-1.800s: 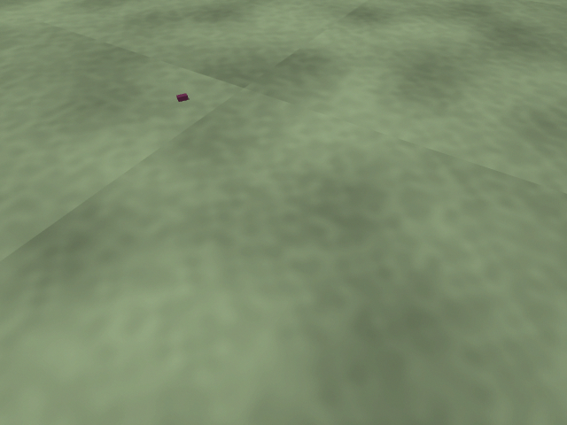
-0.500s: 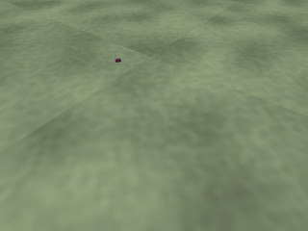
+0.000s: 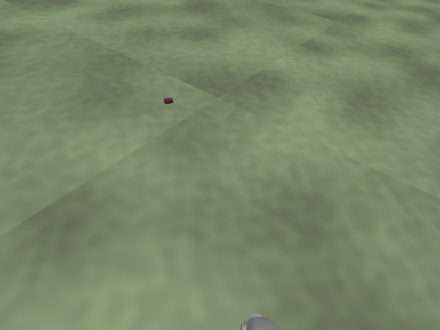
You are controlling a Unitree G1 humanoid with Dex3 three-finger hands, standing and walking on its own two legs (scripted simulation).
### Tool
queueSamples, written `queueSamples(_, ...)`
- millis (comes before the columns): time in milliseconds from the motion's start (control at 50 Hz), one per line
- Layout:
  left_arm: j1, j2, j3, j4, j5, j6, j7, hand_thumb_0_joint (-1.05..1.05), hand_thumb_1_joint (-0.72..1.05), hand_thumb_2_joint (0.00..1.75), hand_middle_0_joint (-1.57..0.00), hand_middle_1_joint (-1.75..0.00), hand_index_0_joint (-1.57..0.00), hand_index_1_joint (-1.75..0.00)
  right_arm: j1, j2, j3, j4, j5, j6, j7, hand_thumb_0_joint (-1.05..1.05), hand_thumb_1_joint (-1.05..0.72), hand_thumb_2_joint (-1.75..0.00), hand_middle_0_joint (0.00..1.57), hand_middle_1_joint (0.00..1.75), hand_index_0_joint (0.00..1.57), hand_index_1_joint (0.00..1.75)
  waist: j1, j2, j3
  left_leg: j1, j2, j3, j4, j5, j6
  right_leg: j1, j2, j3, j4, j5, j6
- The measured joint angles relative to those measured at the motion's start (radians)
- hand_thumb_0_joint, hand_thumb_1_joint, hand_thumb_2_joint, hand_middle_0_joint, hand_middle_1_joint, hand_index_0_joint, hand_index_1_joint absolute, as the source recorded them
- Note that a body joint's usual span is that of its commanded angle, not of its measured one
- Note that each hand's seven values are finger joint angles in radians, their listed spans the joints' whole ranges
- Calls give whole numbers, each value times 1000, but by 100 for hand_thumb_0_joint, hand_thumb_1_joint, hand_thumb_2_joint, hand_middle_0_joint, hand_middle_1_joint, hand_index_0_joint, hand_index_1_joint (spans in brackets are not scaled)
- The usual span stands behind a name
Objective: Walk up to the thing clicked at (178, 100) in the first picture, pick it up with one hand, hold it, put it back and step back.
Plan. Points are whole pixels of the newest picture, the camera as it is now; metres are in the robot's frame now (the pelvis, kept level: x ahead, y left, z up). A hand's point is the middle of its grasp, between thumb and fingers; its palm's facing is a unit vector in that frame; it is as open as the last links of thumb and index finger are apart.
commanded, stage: walk up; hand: left
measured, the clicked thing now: (168, 100) +2.08 +0.27 -0.76
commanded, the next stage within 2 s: none
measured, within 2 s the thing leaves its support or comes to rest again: neither
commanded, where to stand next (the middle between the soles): +1.74 -0.01 m, yaw +3 degrees
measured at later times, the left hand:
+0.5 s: hand (119, 230) +0.41 +0.23 -0.14, palm faces +0.06 -0.94 -0.33, open 7.4 cm
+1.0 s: hand (128, 147) +0.74 +0.27 -0.15, palm faces -0.06 -0.94 -0.32, open 7.4 cm
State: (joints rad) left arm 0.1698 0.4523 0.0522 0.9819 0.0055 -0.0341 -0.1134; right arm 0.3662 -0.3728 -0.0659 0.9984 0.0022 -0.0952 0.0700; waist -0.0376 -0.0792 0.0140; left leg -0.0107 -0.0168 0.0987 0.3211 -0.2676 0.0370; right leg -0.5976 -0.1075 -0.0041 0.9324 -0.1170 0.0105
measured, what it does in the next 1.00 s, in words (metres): walks ahead: right foot, then left foot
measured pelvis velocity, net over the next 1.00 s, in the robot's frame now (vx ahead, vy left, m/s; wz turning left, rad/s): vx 0.66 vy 0.00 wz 0.02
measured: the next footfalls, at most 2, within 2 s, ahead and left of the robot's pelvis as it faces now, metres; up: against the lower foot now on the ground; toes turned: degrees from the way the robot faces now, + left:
right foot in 0.22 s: +0.37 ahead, -0.15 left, +0.00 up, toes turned -4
left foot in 0.66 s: +0.64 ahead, +0.13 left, +0.00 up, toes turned +9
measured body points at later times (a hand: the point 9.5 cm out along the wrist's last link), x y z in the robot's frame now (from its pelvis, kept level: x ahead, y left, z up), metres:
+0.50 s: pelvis +0.35 -0.03 -0.01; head +0.37 -0.04 +0.44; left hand +0.41 +0.28 -0.12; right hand +0.49 -0.35 -0.10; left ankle +0.41 +0.13 -0.68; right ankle +0.33 -0.14 -0.74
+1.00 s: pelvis +0.66 +0.00 +0.00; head +0.67 +0.01 +0.44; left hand +0.75 +0.32 -0.12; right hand +0.68 -0.32 -0.11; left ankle +0.60 +0.12 -0.74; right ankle +0.80 -0.16 -0.70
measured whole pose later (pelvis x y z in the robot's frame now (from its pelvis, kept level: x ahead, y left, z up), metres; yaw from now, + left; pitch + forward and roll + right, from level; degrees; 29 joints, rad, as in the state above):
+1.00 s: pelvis +0.66 +0.00 +0.00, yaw +1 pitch -2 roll +1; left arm 0.22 0.44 0.05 0.90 0.01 -0.04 -0.09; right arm 0.36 -0.38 -0.06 0.91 0.00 -0.10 0.05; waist -0.02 -0.06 0.07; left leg -0.06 0.04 0.13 0.40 -0.30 0.00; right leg -0.57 -0.12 0.01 0.78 -0.18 0.01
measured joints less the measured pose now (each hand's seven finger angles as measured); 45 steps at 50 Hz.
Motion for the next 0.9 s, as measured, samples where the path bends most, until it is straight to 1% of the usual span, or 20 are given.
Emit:
queueSamples(60, -13, 0, 4, -5, 6, 14, -5, 1, 90, 90, -21, -30, -21, -30, 36, 2, -1, 7, -1, -6, -2, 0, -90, -90, 21, 30, 21, 30, -4, 11, 0, 79, -8, -8, -64, -25, -5, -26, -11, -5, -118, 60, 0)
queueSamples(140, -51, -2, 4, -15, 7, 22, -4, 1, 90, 90, -21, -30, -21, -30, 62, -3, -4, 2, -5, -7, -7, 0, -90, -90, 21, 30, 21, 30, -13, 32, 11, 160, -5, -29, -112, -83, -20, -1, -11, -28, -302, 99, -21)
queueSamples(180, -74, -5, 3, -23, 6, 20, 0, 1, 90, 90, -21, -30, -20, -30, 66, -9, -5, -5, -9, -4, -11, 0, -90, -90, 21, 30, 21, 30, -17, 42, 14, 190, 2, -36, -112, -130, -34, 31, 2, -53, -385, 104, -37)
queueSamples(220, -97, -13, 7, -30, 6, 15, 9, 1, 90, 90, -21, -30, -20, -30, 66, -20, -7, -14, -15, 0, -17, 0, -90, -90, 21, 30, 21, 30, -20, 60, 16, 204, 23, -39, -63, -205, -49, 71, 35, -81, -433, 104, -50)
queueSamples(260, -128, -57, 13, -32, 5, 0, 24, 1, 90, 90, -20, -30, -20, -30, 22, -44, -16, -14, -23, 15, -28, 0, -90, -90, 21, 30, 21, 30, -14, 145, 55, 160, 108, -39, 133, -272, -33, 92, 102, -121, -382, 52, -48)
queueSamples(280, -137, -66, 11, -44, 8, -13, 25, 1, 90, 90, -20, -30, -20, -30, 4, -40, -15, -24, -17, 21, -34, 1, -91, -90, 21, 30, 21, 30, -14, 152, 71, 90, 123, -54, 313, -244, -16, 100, 108, -130, -351, 11, -50)
queueSamples(320, -139, -79, 12, -73, 7, -35, 31, 1, 90, 90, -20, -30, -20, -30, -27, -24, 3, -40, -3, 20, -44, 1, -91, -90, 21, 30, 21, 29, 2, 108, 86, -78, 74, -92, 667, -231, -16, 128, 76, -117, -310, -59, -58)
queueSamples(340, -130, -90, 11, -84, 3, -40, 37, 1, 90, 90, -21, -30, -20, -30, -43, -24, 10, -41, 2, 17, -44, 1, -91, -90, 20, 30, 21, 29, 11, 94, 88, -160, 56, -99, 796, -217, -17, 162, 63, -115, -318, -78, -61)
queueSamples(380, -95, -111, 1, -94, -6, -45, 51, 1, 90, 90, -21, -30, -21, -30, -74, -35, 13, -48, 9, 14, -39, 1, -91, -90, 20, 30, 21, 29, 33, 89, 83, -296, 49, -111, 914, -150, -3, 252, 54, -118, -373, -96, -52)
queueSamples(440, -15, -113, -4, -81, -6, -54, 59, 1, 90, 90, -21, -30, -21, -30, -123, -55, 6, -90, 1, 13, -29, 1, -91, -90, 20, 30, 21, 29, 64, 95, 61, -439, 73, -122, 840, -66, 9, 372, 66, -110, -446, -122, -39)
queueSamples(500, 57, -90, -3, -53, -2, -51, 55, 1, 90, 90, -21, -30, -21, -30, -178, -67, -8, -130, -7, 18, -12, 0, -91, -90, 20, 30, 21, 29, 72, 111, 43, -537, 115, -125, 662, 16, -11, 468, 90, -114, -495, -162, -36)
queueSamples(560, 98, -52, 4, -38, 8, -48, 46, 1, 90, 90, -21, -30, -21, -30, -214, -66, -16, -149, -12, 18, 9, 0, -91, -90, 20, 30, 20, 29, 82, 113, 34, -567, 143, -93, 423, 124, -32, 546, 106, -127, -525, -210, -27)
queueSamples(620, 127, -9, 15, -35, 9, -49, 41, 1, 90, 90, -21, -30, -21, -30, -227, -58, -18, -144, -18, 17, 23, 0, -91, -90, 20, 30, 20, 29, 103, 95, 25, -534, 139, -60, 285, 214, -33, 605, 107, -128, -505, -292, -11)
queueSamples(660, 151, 16, 21, -32, 10, -43, 45, 1, 90, 90, -21, -30, -21, -30, -217, -53, -17, -141, -25, 12, 25, 0, -91, -90, 20, 30, 20, 29, 112, 73, 3, -483, 117, -38, 261, 194, -22, 622, 90, -120, -441, -375, -3)
queueSamples(680, 152, 29, 26, -26, 10, -37, 52, 1, 90, 90, -21, -30, -21, -30, -219, -39, -20, -136, -32, 7, 20, 0, -91, -90, 20, 30, 20, 29, 106, 36, 5, -480, 90, -21, 302, 149, -17, 607, 54, -113, -361, -416, -12)
queueSamples(700, 148, 31, 29, -20, 7, -29, 61, 1, 90, 90, -21, -30, -21, -30, -221, -31, -19, -138, -41, 2, 14, 0, -91, -90, 20, 30, 20, 29, 100, 12, 14, -477, 72, -3, 346, 103, -11, 565, 26, -88, -233, -418, -34)
queueSamples(740, 139, 11, 19, -20, -4, -15, 75, 1, 90, 90, -21, -30, -20, -30, -211, -23, -15, -150, -39, -8, 4, 0, -91, -90, 20, 30, 21, 29, 77, 25, 29, -459, 76, -4, 391, 39, -4, 442, 69, -4, 44, -401, -57)
queueSamples(780, 130, 1, -1, -22, -7, -16, 77, 1, 91, 90, -20, -30, -20, -30, -189, -6, -7, -147, -24, -8, -5, 0, -91, -90, 20, 30, 21, 29, 59, 32, 40, -393, 84, 0, 347, 24, -7, 319, 97, 30, 210, -337, -64)
queueSamples(820, 117, -1, -9, -31, -16, -22, 70, 1, 91, 90, -20, -30, -20, -30, -152, 9, 6, -139, -12, -9, -15, 0, -91, -90, 20, 30, 21, 29, 45, 19, 47, -309, 75, 12, 265, 30, -15, 221, 86, 50, 231, -259, -56)
queueSamples(900, 88, -4, -8, -66, -17, -22, 49, 1, 90, 90, -21, -30, -20, -30, -68, 13, 17, -113, -3, -9, -20, 0, -91, -90, 21, 30, 21, 30, 26, 7, 53, -173, 57, 18, 146, 22, -18, 85, 38, 56, 123, -167, -25)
